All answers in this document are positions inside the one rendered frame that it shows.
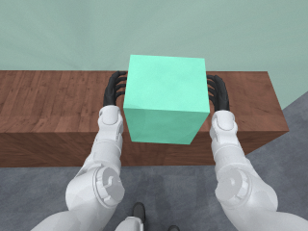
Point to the right robot hand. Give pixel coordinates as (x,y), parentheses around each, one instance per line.
(220,97)

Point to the left robot forearm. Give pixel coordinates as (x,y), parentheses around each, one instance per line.
(107,145)

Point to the carton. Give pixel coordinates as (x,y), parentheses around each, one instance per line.
(166,98)

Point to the robot left upper arm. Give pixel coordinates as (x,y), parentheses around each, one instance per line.
(91,199)

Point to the robot right upper arm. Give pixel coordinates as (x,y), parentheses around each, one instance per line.
(251,204)

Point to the robot left thigh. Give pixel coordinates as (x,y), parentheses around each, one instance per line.
(130,225)

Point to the right robot forearm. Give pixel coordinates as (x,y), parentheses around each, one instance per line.
(226,148)

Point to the left robot hand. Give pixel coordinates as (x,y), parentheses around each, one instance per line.
(110,94)

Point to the pedestal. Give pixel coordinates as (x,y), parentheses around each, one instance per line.
(49,118)

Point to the left robot shin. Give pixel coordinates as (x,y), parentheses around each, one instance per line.
(138,219)

